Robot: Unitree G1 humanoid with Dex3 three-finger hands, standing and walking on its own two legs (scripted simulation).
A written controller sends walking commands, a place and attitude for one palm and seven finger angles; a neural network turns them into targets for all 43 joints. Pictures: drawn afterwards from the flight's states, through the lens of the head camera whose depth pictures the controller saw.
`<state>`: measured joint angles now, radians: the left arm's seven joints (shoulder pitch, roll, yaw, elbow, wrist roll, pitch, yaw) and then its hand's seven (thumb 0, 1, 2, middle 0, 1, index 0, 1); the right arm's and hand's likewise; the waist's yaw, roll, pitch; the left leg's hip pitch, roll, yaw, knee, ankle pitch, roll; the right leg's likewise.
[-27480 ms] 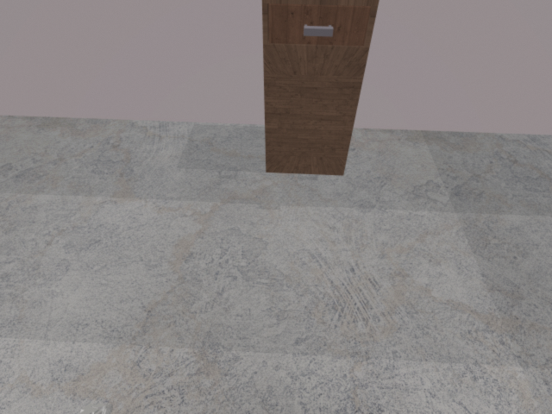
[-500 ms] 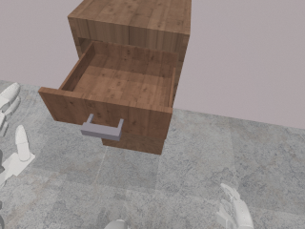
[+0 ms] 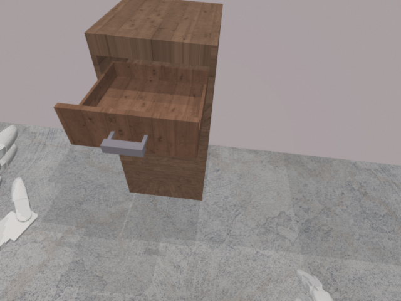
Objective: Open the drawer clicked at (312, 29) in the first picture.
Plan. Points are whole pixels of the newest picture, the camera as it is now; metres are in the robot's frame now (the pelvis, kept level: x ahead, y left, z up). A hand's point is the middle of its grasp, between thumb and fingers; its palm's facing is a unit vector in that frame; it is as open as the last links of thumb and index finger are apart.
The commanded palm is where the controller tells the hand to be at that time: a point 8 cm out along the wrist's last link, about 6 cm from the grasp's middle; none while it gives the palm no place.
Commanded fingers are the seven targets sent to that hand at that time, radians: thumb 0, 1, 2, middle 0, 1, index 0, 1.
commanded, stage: stop stepping back and stand still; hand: left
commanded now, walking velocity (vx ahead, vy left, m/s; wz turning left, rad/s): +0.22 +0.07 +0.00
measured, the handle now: (126, 142) +0.51 +0.22 +0.00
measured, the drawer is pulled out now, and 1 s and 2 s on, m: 0.30 0.30 0.30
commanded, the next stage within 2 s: let the arm hang, fingers relaxed in 0.48 s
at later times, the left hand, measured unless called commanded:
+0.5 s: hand (17, 261) +0.13 +0.22 +0.18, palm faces +0.44 -0.79 -0.43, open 7.4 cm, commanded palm +0.07 +0.27 +0.19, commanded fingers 0.00 0.90 0.90 -0.20 -0.30 -0.20 -0.30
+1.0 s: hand out of the picture -0.10 +0.16 -0.18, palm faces +0.12 -0.97 -0.20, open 7.0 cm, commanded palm none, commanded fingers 0.00 0.90 0.90 -0.20 -0.30 -0.20 -0.30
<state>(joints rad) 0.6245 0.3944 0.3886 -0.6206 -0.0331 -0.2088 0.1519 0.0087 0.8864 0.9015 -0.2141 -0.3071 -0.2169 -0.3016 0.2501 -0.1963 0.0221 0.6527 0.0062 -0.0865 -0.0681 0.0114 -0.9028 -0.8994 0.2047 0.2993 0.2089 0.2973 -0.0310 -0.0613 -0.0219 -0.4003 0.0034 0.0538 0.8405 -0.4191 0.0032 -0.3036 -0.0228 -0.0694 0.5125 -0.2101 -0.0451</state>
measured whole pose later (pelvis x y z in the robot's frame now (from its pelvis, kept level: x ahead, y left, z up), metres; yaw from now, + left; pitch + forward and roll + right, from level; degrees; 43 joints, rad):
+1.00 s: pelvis -0.05 -0.02 +0.00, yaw +5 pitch -2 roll +0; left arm 0.35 0.21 0.02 1.05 0.01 0.04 0.02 -0.01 0.98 0.90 -0.21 -0.30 -0.21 -0.30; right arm 0.36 -0.16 0.01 1.04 -0.02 0.04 -0.03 0.01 -0.91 -0.90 0.20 0.30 0.20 0.30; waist 0.00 -0.03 0.08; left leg -0.22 0.04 0.03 0.48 -0.22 -0.01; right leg -0.24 0.03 -0.11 0.40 -0.13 -0.07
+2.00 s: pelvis -0.03 -0.01 +0.01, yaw +4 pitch -3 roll +0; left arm 0.16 0.27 0.03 1.14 0.01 -0.01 0.02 0.00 0.91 0.90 -0.20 -0.30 -0.20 -0.30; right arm 0.21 -0.25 -0.02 1.12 -0.01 0.01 -0.02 0.00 -0.91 -0.90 0.20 0.30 0.20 0.30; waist -0.02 0.01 0.09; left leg -0.11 0.02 0.07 0.35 -0.20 0.00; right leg -0.18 0.02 -0.07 0.34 -0.12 -0.05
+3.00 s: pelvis +0.00 -0.01 +0.01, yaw +3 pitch -1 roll +0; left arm 0.08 0.33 0.01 1.13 0.01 -0.02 0.01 0.00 0.90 0.90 -0.20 -0.30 -0.21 -0.30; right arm 0.11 -0.32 -0.01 1.13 -0.01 0.01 -0.01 0.00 -0.91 -0.90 0.20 0.30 0.21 0.30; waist -0.02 0.01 0.08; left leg -0.04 0.03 0.08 0.27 -0.21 -0.01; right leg -0.12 0.03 -0.06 0.28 -0.14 -0.05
